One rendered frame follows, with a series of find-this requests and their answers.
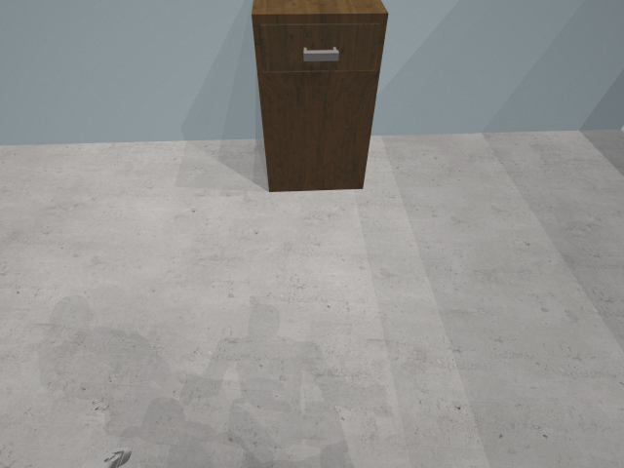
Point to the left robot hand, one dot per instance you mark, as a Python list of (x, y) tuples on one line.
[(109, 458)]

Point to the drawer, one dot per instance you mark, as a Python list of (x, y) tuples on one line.
[(283, 45)]

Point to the handle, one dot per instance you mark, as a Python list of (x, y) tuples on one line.
[(321, 55)]

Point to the cabinet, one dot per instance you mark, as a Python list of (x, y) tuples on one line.
[(317, 123)]

